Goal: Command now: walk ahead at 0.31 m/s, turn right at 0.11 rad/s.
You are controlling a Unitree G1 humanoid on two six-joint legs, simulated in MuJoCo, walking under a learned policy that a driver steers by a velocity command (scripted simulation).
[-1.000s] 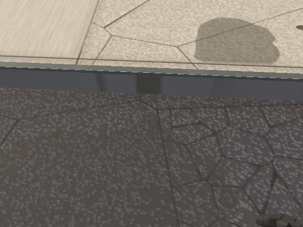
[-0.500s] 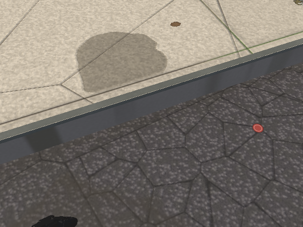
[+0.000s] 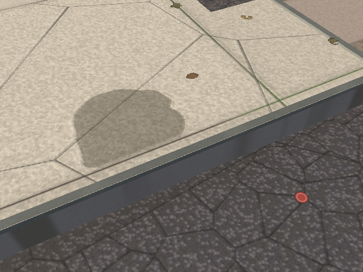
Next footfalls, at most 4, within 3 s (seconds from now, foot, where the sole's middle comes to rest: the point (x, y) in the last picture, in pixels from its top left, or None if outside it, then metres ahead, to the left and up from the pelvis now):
0.10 left None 0.04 0.12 -0.78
0.52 right None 0.35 -0.10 -0.78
1.02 left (165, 260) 0.58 0.12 -0.78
1.56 right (213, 251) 0.62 -0.06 -0.78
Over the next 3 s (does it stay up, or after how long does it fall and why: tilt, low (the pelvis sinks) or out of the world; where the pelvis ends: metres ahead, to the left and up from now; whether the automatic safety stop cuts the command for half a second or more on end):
stays up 0.98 0.45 0.16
